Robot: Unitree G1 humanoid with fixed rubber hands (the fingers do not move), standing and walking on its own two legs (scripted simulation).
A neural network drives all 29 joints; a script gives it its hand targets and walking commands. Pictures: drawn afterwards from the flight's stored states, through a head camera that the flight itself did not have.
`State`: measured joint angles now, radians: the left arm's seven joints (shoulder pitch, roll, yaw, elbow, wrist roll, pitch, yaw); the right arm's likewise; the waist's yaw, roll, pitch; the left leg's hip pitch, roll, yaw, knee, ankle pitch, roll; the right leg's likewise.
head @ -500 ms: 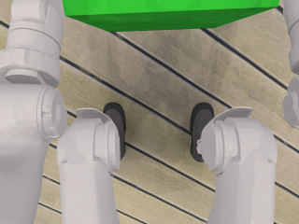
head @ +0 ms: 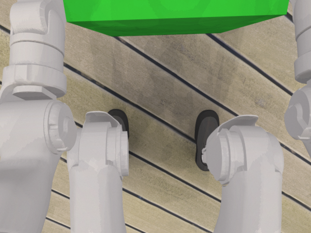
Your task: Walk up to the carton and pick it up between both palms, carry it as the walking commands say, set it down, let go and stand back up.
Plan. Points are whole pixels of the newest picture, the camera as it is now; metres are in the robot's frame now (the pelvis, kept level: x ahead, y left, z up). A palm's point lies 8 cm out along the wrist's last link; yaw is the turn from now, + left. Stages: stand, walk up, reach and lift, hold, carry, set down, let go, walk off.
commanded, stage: reach and lift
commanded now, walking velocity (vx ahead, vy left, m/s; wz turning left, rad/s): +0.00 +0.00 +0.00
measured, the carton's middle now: out of the picture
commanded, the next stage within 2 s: none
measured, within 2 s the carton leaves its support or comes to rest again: leaves its support in 0.14 s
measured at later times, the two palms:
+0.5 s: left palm out of the picture +0.55 +0.20 -0.11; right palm out of the picture +0.58 -0.18 -0.10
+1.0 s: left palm out of the picture +0.53 +0.21 -0.06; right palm out of the picture +0.57 -0.18 -0.04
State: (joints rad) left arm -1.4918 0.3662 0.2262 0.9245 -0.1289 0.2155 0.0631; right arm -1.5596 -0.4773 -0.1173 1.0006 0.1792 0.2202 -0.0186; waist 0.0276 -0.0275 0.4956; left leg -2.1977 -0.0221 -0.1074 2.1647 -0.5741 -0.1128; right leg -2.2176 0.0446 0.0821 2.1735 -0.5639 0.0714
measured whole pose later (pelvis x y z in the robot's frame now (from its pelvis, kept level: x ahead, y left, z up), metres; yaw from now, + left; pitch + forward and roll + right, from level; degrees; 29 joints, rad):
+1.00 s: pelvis -0.03 +0.00 +0.08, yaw +0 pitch +30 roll +0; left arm -1.45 0.28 0.42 0.68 -0.02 0.42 0.03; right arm -1.56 -0.43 -0.27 0.81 0.01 0.42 0.03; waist 0.03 0.00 0.52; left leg -1.94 -0.06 -0.11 1.91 -0.49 -0.11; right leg -1.95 0.07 0.10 1.91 -0.49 0.09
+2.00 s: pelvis -0.03 +0.01 +0.18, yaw +0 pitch +23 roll -1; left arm -1.26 0.20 0.43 0.50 0.03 0.50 0.02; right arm -1.35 -0.36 -0.32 0.63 -0.04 0.48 0.08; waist 0.03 0.00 0.52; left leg -1.55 -0.07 -0.13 1.55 -0.41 -0.10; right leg -1.54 0.08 0.11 1.54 -0.40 0.09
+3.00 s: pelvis -0.01 +0.01 +0.30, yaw +0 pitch +14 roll +0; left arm -0.93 0.10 0.40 0.46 0.07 0.47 0.01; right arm -1.01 -0.26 -0.31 0.59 -0.09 0.44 0.11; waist 0.02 0.01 0.44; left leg -1.01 -0.05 -0.14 1.05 -0.29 -0.07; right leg -1.01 0.06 0.13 1.04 -0.28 0.07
